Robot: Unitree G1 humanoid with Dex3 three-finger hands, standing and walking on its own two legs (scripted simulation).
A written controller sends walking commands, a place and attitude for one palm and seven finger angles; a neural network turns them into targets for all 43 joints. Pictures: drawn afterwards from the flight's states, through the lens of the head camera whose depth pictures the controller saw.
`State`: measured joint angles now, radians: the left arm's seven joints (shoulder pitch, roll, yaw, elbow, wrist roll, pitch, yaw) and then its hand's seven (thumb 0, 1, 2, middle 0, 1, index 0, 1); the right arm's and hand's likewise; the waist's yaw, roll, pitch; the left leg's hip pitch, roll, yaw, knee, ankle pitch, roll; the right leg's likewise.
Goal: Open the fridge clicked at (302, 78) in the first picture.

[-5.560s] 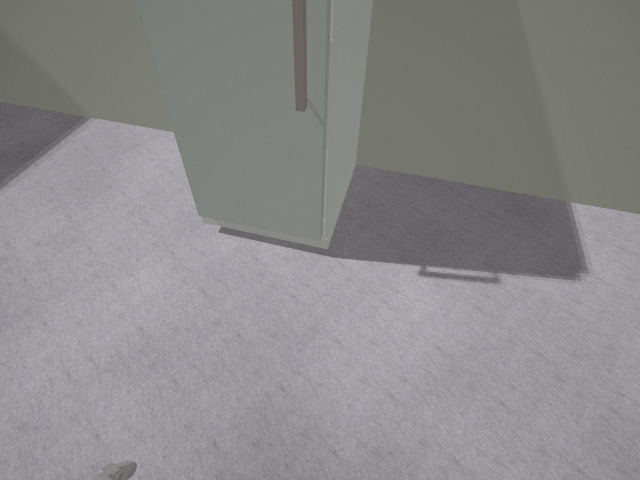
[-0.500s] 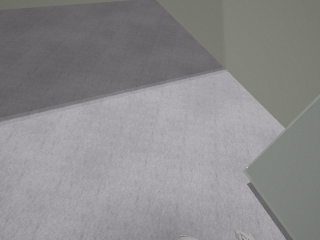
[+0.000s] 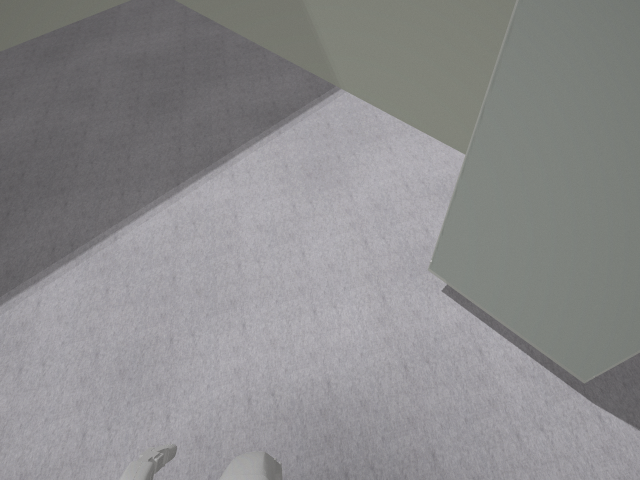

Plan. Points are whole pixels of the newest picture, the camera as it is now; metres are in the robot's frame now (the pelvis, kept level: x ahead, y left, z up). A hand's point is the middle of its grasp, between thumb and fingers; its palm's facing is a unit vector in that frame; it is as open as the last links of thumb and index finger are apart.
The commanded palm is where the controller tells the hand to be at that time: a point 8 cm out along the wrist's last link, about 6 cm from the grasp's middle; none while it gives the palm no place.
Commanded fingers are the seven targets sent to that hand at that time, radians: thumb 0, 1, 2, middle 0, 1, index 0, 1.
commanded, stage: turn to face it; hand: right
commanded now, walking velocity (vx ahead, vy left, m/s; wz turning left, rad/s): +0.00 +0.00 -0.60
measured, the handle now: out of the picture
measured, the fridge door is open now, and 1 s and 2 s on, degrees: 0 0 0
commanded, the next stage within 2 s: take the last steps up to it in 1.20 s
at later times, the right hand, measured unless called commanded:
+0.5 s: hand out of the picture +0.07 -0.17 -0.13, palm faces +0.27 +0.92 -0.29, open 7.4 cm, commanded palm none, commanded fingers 0.00 -0.90 -0.90 0.20 0.30 0.20 0.30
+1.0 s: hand out of the picture -0.10 -0.21 -0.17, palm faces +0.56 +0.79 -0.25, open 7.4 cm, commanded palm none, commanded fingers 0.00 -0.90 -0.90 0.20 0.30 0.20 0.30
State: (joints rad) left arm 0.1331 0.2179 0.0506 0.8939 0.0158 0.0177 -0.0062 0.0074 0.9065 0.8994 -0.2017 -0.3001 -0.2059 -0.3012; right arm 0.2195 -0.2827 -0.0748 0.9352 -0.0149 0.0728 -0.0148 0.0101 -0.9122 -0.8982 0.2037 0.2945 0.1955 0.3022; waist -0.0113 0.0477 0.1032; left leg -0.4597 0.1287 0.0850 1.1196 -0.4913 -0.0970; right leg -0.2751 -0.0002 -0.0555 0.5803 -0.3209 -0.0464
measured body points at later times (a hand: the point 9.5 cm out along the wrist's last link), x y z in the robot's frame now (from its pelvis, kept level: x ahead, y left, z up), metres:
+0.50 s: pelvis +0.00 +0.05 +0.01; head +0.03 +0.07 +0.45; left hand +0.12 +0.29 -0.16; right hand +0.05 -0.22 -0.11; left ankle +0.03 +0.15 -0.73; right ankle -0.06 -0.08 -0.65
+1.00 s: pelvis -0.03 +0.00 +0.01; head -0.02 -0.03 +0.45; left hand +0.19 +0.15 -0.12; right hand -0.13 -0.26 -0.15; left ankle +0.04 +0.14 -0.66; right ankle -0.07 -0.09 -0.73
